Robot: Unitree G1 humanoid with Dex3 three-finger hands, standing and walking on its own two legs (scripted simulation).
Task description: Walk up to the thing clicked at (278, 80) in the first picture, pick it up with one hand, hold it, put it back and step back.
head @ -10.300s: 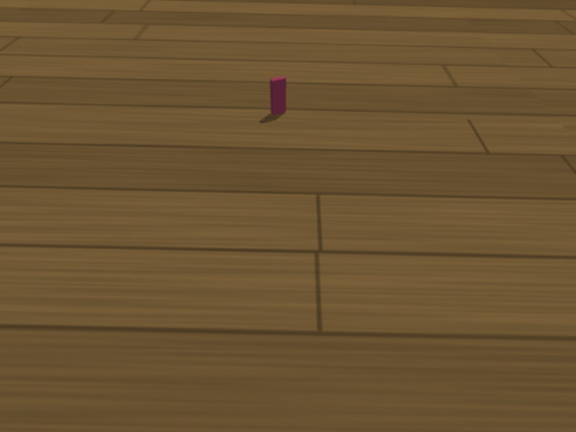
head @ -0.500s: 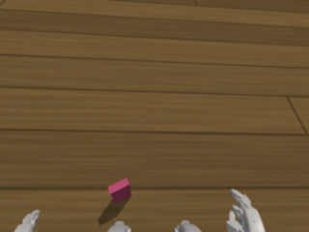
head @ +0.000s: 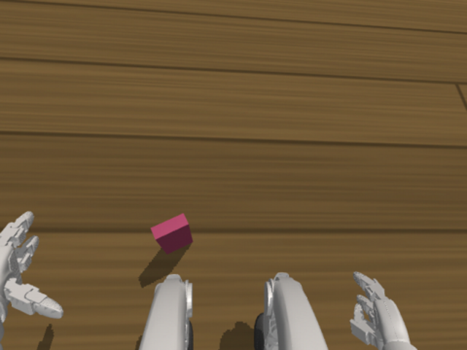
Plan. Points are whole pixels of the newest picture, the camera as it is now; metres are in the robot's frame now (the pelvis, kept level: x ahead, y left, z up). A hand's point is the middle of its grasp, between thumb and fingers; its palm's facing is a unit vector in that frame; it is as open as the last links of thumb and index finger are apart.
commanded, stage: go down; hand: left
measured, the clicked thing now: (174, 235) +0.41 +0.15 -0.46
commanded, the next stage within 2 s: approach in 1.52 s
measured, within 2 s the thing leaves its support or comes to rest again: neither
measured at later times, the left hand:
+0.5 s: hand (48, 245) +0.32 +0.34 -0.13, palm faces +0.09 -0.99 -0.14, open 17.4 cm
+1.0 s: hand (50, 237) +0.34 +0.35 -0.15, palm faces +0.07 -0.99 -0.12, open 17.5 cm
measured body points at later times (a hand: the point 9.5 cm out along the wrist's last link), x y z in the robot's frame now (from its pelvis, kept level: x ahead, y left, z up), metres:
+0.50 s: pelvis -0.03 -0.01 -0.09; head +0.17 +0.03 +0.32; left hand +0.31 +0.39 -0.12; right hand +0.14 -0.28 -0.19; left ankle +0.04 +0.12 -0.54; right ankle +0.05 -0.14 -0.54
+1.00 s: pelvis -0.04 +0.00 -0.13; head +0.16 +0.04 +0.27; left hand +0.33 +0.41 -0.14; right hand +0.12 -0.28 -0.24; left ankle +0.04 +0.12 -0.54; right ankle +0.05 -0.14 -0.54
